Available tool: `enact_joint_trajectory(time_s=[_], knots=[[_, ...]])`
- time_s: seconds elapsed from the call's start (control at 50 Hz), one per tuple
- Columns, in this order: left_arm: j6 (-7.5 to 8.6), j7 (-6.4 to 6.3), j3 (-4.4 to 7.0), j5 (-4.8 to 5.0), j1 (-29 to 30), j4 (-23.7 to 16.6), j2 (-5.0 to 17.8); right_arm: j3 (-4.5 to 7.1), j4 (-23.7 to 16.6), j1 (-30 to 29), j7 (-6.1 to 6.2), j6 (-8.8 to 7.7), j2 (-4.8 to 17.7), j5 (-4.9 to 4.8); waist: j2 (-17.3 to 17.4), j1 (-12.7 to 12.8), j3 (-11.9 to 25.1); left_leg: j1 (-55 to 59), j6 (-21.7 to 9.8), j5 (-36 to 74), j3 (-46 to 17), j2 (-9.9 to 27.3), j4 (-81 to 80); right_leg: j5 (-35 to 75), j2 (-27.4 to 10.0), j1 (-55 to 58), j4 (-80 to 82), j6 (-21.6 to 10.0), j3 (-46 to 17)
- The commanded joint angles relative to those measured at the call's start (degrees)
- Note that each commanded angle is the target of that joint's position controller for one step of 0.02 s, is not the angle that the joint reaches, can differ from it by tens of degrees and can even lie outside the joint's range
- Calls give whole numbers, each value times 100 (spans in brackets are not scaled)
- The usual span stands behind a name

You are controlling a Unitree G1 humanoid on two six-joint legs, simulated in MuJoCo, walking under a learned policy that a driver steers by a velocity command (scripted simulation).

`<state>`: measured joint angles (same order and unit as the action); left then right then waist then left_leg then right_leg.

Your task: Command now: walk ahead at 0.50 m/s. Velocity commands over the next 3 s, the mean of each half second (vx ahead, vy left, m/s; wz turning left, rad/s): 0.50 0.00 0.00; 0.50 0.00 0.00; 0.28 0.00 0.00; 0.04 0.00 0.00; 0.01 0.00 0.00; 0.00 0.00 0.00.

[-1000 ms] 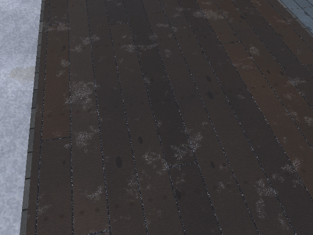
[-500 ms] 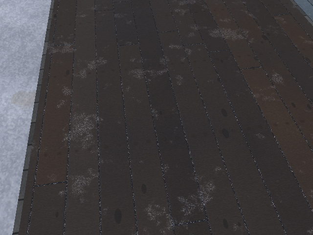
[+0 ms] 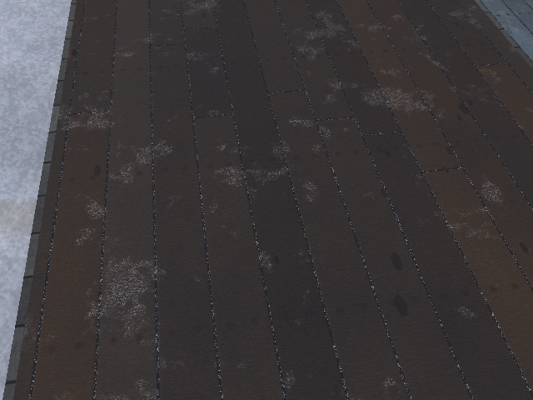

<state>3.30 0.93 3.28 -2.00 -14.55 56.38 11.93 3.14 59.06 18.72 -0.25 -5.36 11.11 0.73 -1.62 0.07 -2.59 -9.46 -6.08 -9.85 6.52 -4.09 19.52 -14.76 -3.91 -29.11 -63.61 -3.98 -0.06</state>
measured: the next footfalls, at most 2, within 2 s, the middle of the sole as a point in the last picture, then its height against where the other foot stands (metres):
right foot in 0.36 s outside the picture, level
left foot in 0.92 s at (248, 335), level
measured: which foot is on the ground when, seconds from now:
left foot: down 0.00-0.38, up 0.40-0.90, down 0.92-1.00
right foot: up 0.00-0.34, down 0.36-0.92, up 0.94-1.00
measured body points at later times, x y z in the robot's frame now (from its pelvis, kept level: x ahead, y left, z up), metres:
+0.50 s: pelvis +0.27 -0.05 -0.01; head +0.29 -0.06 +0.44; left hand +0.35 +0.20 -0.14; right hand +0.27 -0.30 -0.16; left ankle +0.17 +0.07 -0.65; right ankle +0.32 -0.11 -0.74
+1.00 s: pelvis +0.54 -0.01 -0.02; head +0.57 +0.00 +0.43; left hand +0.47 +0.22 -0.17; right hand +0.69 -0.25 -0.14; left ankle +0.62 +0.06 -0.74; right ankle +0.35 -0.11 -0.67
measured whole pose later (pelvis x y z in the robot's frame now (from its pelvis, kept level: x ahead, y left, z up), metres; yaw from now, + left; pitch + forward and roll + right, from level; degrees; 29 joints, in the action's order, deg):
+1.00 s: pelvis +0.54 -0.01 -0.02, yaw +0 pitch +0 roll +0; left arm 4.5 -0.5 2.2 -0.4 -24.4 61.4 10.5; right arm 3.0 51.9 4.4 -0.6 -4.7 11.2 1.8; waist -0.8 1.9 -3.7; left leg -23.2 -5.5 -8.8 6.5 -1.5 32.1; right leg -25.2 1.7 -8.5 -56.9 -4.5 1.5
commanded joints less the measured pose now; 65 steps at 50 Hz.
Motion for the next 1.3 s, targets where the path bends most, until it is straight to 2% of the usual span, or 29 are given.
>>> enact_joint_trajectory(time_s=[0.02, 0.1, 0.24, 0.3, 0.34, 0.36, 0.38, 0.4, 0.42, 0.44, 0.48, 0.5, 0.52, 0.54, 0.6, 0.72, 0.82, 0.88, 0.92, 0.94, 0.96, 0.98, 1.0, 1.02, 1.06, 1.12, 1.18, 1.24, 1.3], knots=[[-108, 62, 24, -24, -181, -197, 139, 44, -106, 359, 31, -119, 533, -11, 422, 164, -142, 120, -569, 1266, -1299, 1555, -1233, 546, -242, -643, 285, 146, 48], [-109, 80, -9, 43, 785, -511, 170, -23, -3, 825, 31, -92, 443, -18, 399, -68, -303, 474, -423, 1813, -1004, 1362, -1283, 1214, -208, -1018, 1341, 255, 261], [-42, 70, -88, 85, 1862, -896, 162, -28, 224, 1411, 110, -62, 526, 61, 554, -351, -464, 1461, -523, 2437, -883, 1617, -1034, 1283, 51, -905, 2791, 60, 479], [38, 38, -41, 87, 1613, -895, 249, 4, 248, 1222, 161, -49, 631, 94, 583, -106, -337, 1709, -436, 3810, -752, 1726, -425, 672, 301, -251, 3165, -210, 579], [118, -48, 78, 66, 314, -468, 410, 29, 238, 1007, 159, -21, 729, 69, 511, 455, 306, 1508, -269, 4844, -542, 1533, 1035, 658, 682, 1347, 3636, -447, 747], [177, -109, 190, -40, -713, -161, 681, -2, 157, 935, 144, -26, 662, 22, 356, 826, 889, 584, -161, 3828, -411, 1320, 2303, 687, 241, 2850, 3682, -670, 255], [192, -155, 344, -183, -1490, -82, 1287, -111, -62, 1247, 78, -31, 203, -182, -650, 826, 1722, -1260, 87, 1050, -46, 616, 4467, -29, -1460, 4553, 3940, -1228, -2087], [90, -81, 366, -9, -1266, -85, 1336, -11, -11, 1441, 54, -25, 394, -160, -967, 644, 2015, -2288, 83, -2006, -598, -52, 5687, -72, -2090, 4706, 4788, -1672, -3971], [59, -52, 297, 133, -571, -171, 1055, 58, -117, 899, 63, 12, 595, -46, -320, 375, 1079, -2708, 18, -1489, -944, 415, 5847, -495, -1802, 3907, 4870, -1451, -3107], [91, -26, 187, 159, -121, -250, 656, 41, -238, 470, 31, -18, 516, -1, -16, 272, 441, -2688, 23, -1010, -922, 623, 5541, -303, -1564, 3029, 5113, -1266, -2386], [171, -49, 37, 148, 77, -144, 198, 42, -245, 365, -11, 76, 316, 107, 47, -105, -24, -2143, 77, -572, -899, 933, 4842, 447, -940, 2021, 5437, -748, -1371], [209, -77, 23, 136, -46, -66, 211, 19, -191, 591, -54, 154, 175, 146, -175, -202, 48, -1910, 143, -532, -851, 945, 4697, 770, -920, 1875, 5475, -767, -1152], [269, -77, 0, 131, -302, 39, 161, 30, -186, 540, -63, 201, 196, 168, -72, -212, -20, -1898, 174, -479, -800, 953, 4686, 1539, -791, 1846, 5431, -713, -949], [296, -88, 30, 146, -416, 93, 339, 23, -233, 514, -87, 248, 126, 168, -191, -273, 59, -1998, 238, -418, -727, 940, 4555, 1537, -822, 1882, 5484, -806, -852], [306, -94, 33, 133, -706, 162, 469, 41, -516, -330, -120, 319, 279, 141, -69, -156, -199, -2647, 400, 153, -611, 1100, 3973, 1504, -716, 2011, 5741, -818, -642], [297, -116, -29, 141, -1368, 309, 446, -47, -941, -1630, -143, 298, 207, 49, -150, 189, -330, -2820, 492, 1000, -320, 944, 2271, 2274, -587, 2629, 5731, -677, -292], [262, -192, -26, 64, -1725, 482, 499, -59, -1195, -2242, -132, 232, 288, 47, -203, 325, -432, -2870, 268, 702, -229, 756, 1543, 3012, -858, 3545, 5394, -760, -256], [246, -234, 10, 33, -1489, 487, 621, 0, -1133, -1830, -88, 151, 394, 43, -271, 24, -224, -1990, -14, 69, -87, 446, 1167, 4607, -918, 3696, 4662, -627, -89], [216, -213, 16, 68, -1288, 457, 664, 140, -597, -227, 8, 59, 615, 99, -99, -646, 603, 16, -292, 270, -13, 196, 666, 5052, -619, 3207, 2866, -431, 195], [227, -189, -47, 137, -1242, 265, 500, 275, -377, 841, 75, 14, 1074, 252, 361, -985, 1325, 1597, -618, -117, -1283, 1357, 621, 3187, -340, 1957, 1186, -312, 376], [217, -119, -129, 354, -1948, 204, -41, 392, -353, 1033, 44, 45, 1566, 279, 1658, -625, 1919, 2936, -1460, -418, -4156, 2953, -71, -1290, 822, -124, -954, -70, 547], [191, -138, 24, 189, -1496, 224, 537, 350, -419, 532, -3, 126, 1300, 48, 733, -547, 1556, 2434, -1315, -754, -4292, 2676, -388, -1277, 580, -611, -1368, -178, -284], [212, -116, 46, 163, -972, 37, 533, 246, -515, -83, -21, 120, 964, -1, 522, -337, 734, 1617, -1108, -647, -3339, 2487, -490, -730, 302, -797, -1208, -205, -297], [233, -102, 33, 147, -728, -8, 437, 159, -524, -340, -44, 74, 646, 19, 244, -209, 349, 947, -928, -47, -2757, 2227, -700, -366, 117, -615, -886, -191, -280], [95, -44, 22, 11, -850, 36, 227, 44, -387, -370, 1, 8, 319, 1, 352, 120, 154, 208, -589, 485, -1929, 1773, -945, -116, -95, -79, -367, -93, -241], [-64, -7, 21, -35, -815, 30, 114, 32, -185, 34, 38, -119, 467, -23, 396, 259, 43, 5, -650, 2470, -1386, 1693, -906, -65, -62, -1, -42, 115, -52], [-125, -33, 0, 12, -316, -125, 115, -11, -95, 252, 47, -116, 545, 6, 456, 254, -2, 33, -542, 4100, -787, 1490, -717, 368, -23, -139, 676, 264, 164], [-126, -60, -86, 89, 224, -254, 39, -81, -37, 368, 63, -53, 495, 2, 661, 111, 36, 70, -342, 4434, -448, 1259, -597, 872, 107, 174, 1758, 275, 375], [-121, -132, -129, 119, 467, -261, 72, -117, 91, 623, 106, 4, 481, 14, 750, -50, 148, 473, -316, 4522, -460, 1336, -382, 1110, 246, 401, 2372, 202, 447]])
